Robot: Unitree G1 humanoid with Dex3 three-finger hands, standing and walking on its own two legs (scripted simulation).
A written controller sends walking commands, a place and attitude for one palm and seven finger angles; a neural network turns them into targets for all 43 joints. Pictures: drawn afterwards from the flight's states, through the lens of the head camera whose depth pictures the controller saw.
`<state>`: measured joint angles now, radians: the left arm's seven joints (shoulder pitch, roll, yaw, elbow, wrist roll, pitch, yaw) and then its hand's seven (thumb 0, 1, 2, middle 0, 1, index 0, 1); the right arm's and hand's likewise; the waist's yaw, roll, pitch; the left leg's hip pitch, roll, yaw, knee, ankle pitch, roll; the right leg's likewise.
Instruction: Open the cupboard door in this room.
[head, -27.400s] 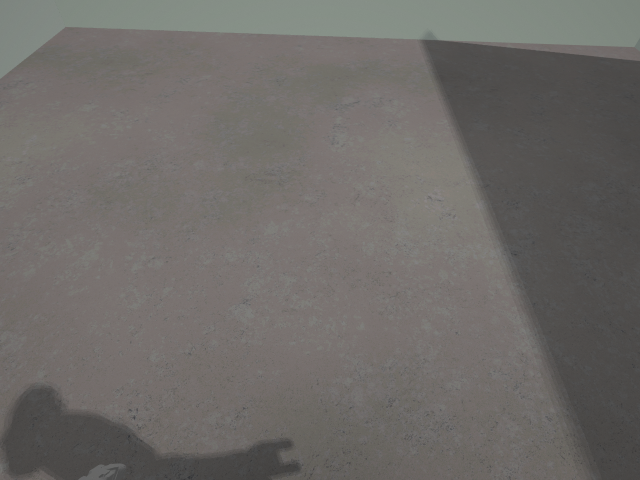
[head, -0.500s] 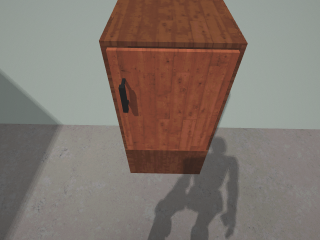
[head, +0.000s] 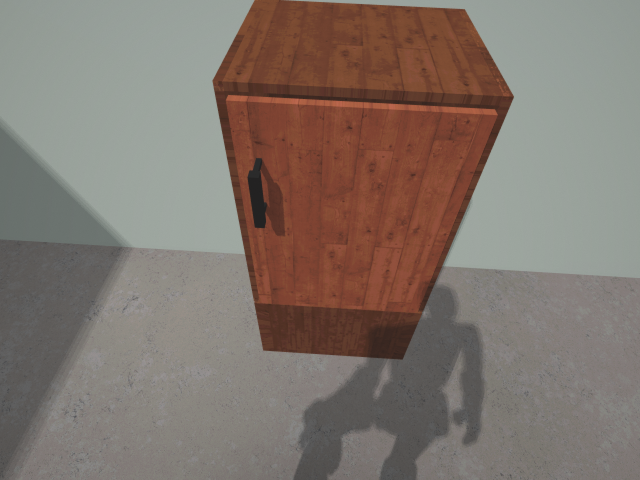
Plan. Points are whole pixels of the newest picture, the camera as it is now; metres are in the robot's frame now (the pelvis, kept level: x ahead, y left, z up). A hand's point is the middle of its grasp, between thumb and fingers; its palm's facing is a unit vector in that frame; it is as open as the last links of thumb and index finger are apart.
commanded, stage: look again from close up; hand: left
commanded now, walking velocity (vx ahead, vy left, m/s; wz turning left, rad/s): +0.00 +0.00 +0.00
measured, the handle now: (259, 193) +0.59 +0.15 -0.01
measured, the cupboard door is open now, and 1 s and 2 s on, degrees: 0 0 0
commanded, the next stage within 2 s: shuffle to correct the standing spot in 0.34 s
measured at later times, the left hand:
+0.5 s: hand out of the picture -0.03 +0.23 -0.17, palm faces +0.00 -0.98 -0.22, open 7.4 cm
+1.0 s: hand out of the picture -0.09 +0.16 -0.18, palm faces +0.00 -1.00 -0.09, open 7.4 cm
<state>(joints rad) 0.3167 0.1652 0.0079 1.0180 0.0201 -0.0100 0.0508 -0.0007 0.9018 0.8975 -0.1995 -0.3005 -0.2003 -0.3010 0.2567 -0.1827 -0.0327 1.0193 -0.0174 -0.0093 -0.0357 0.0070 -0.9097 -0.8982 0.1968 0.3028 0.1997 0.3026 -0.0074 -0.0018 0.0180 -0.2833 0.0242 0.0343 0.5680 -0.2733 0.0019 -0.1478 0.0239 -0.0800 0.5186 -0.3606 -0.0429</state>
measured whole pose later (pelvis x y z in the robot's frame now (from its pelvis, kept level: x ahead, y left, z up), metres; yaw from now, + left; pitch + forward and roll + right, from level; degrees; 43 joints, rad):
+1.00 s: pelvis -0.03 +0.02 -0.01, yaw -3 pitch -1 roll +0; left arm 0.46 0.11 0.03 1.10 0.03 0.06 0.00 0.00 0.90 0.90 -0.20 -0.30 -0.20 -0.30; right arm 0.37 -0.11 -0.04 1.07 -0.03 -0.03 -0.04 0.00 -0.90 -0.90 0.20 0.30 0.20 0.30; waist -0.02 -0.04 -0.02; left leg -0.30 0.04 0.14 0.60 -0.27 0.04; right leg -0.34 -0.01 -0.05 0.83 -0.40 -0.04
